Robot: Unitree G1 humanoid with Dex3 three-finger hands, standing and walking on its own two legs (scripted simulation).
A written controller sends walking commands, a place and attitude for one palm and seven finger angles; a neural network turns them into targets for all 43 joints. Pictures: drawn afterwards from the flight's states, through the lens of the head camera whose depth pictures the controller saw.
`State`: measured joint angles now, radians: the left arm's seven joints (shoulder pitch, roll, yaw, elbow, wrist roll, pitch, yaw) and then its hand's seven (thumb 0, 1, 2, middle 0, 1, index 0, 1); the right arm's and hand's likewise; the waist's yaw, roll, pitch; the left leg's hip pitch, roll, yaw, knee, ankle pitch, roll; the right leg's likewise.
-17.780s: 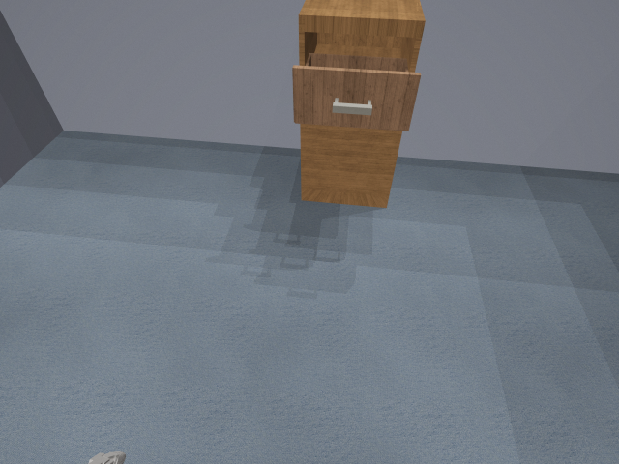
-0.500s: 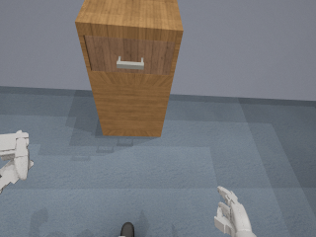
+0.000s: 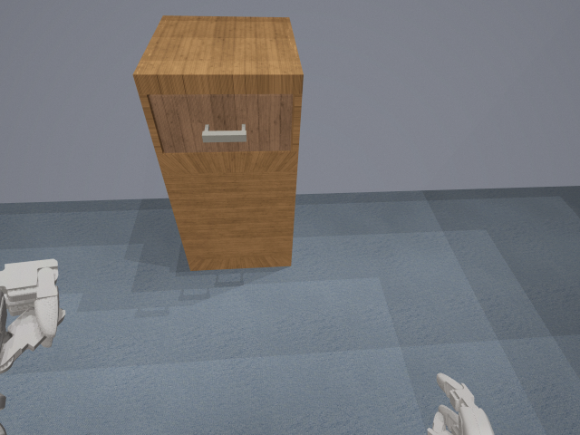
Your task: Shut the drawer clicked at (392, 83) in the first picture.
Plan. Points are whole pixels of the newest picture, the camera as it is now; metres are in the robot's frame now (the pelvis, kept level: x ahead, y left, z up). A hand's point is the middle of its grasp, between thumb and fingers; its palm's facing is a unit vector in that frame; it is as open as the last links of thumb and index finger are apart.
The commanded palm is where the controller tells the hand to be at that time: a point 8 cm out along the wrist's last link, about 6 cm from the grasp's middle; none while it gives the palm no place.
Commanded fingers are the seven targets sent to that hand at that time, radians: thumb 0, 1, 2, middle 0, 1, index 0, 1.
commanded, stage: stop stepping back and stand still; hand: left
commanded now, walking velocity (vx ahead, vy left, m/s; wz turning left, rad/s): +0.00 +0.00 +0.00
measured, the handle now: (225, 132) +0.88 +0.19 -0.07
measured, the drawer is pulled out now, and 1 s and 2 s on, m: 0.00 0.00 0.00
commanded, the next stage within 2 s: let the arm hang, fingers relaxed in 0.46 s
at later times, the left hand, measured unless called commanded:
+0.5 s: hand (11, 343) +0.17 +0.25 +0.18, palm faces +0.32 -0.81 -0.49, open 3.2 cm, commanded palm +0.10 +0.30 +0.18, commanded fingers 0.00 0.90 0.90 -1.40 -1.60 -1.40 -1.60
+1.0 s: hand out of the picture -0.06 +0.23 -0.18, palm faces +0.06 -0.98 -0.21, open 3.9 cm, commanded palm none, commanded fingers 0.00 0.90 0.90 -0.48 -0.60 -0.48 -0.60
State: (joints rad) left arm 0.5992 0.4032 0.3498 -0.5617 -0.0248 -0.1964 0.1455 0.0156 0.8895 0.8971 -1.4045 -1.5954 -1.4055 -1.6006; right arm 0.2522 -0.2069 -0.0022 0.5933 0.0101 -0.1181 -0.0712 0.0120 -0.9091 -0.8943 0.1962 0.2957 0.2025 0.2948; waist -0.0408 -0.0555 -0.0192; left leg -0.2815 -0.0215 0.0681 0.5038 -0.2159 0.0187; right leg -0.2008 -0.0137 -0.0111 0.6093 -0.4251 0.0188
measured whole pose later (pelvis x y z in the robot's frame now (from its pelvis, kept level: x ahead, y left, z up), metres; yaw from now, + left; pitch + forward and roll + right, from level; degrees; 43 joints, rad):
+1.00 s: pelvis -0.06 +0.02 +0.00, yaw +3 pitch -1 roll -2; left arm 0.30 0.25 0.02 0.98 0.02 0.04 0.01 0.01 0.90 0.90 -0.84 -1.00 -0.83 -1.05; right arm 0.26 -0.24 0.00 1.01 -0.02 0.03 -0.01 0.01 -0.91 -0.89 0.20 0.30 0.21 0.30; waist 0.01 -0.04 0.07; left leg -0.32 -0.02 -0.03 0.51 -0.17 0.03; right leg -0.22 0.00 -0.08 0.48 -0.25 -0.01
